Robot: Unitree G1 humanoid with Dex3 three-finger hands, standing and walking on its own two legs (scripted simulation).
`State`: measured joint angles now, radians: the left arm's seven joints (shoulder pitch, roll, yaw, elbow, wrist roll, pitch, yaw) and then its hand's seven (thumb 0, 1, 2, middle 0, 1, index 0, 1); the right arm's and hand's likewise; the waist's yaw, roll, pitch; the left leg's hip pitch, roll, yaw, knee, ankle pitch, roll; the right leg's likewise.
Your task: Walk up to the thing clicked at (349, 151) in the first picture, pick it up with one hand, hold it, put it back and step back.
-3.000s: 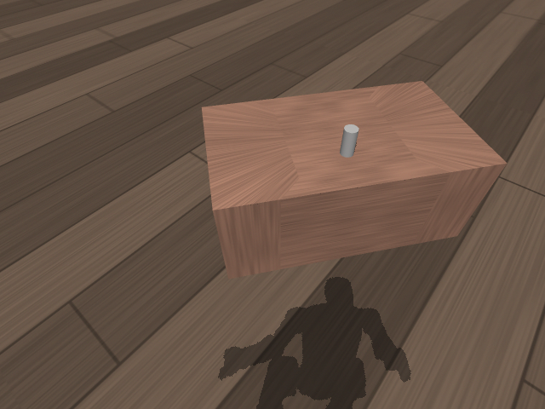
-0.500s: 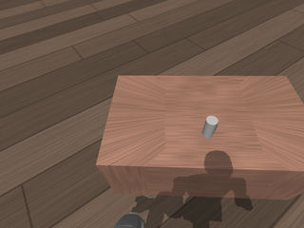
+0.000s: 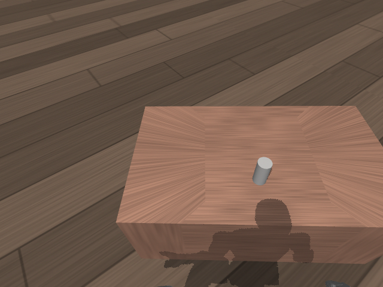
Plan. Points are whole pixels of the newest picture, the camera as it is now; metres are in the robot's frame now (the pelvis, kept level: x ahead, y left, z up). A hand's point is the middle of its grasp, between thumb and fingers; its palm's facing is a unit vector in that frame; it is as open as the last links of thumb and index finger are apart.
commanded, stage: walk up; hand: right
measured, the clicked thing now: (261, 171) +0.55 -0.21 -0.25
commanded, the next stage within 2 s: stand in 0.78 s
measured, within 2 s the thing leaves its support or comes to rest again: neither
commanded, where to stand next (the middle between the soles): +0.07 +0.01 m, yaw -1 degrees
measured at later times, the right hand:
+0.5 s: hand out of the picture +0.10 -0.24 -0.13, palm faces -0.01 +0.94 -0.33, open 7.4 cm
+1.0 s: hand out of the picture +0.11 -0.24 -0.13, palm faces -0.01 +0.94 -0.33, open 7.4 cm
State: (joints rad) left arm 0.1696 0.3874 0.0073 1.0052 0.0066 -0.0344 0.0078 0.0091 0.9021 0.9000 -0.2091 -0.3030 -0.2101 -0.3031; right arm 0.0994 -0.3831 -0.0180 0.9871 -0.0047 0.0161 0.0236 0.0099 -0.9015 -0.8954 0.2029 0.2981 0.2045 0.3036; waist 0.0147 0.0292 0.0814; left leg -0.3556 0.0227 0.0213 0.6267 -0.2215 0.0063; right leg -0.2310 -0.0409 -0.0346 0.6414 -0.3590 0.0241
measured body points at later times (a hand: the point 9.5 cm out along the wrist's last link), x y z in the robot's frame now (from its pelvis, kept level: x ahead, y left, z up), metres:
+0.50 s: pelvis +0.01 +0.01 +0.02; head +0.03 +0.01 +0.47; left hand +0.10 +0.31 -0.11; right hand +0.10 -0.29 -0.11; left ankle +0.07 +0.12 -0.72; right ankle -0.01 -0.14 -0.72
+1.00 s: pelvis +0.03 +0.01 +0.02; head +0.04 +0.02 +0.47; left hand +0.09 +0.31 -0.11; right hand +0.11 -0.29 -0.11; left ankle +0.07 +0.12 -0.72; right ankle -0.01 -0.14 -0.72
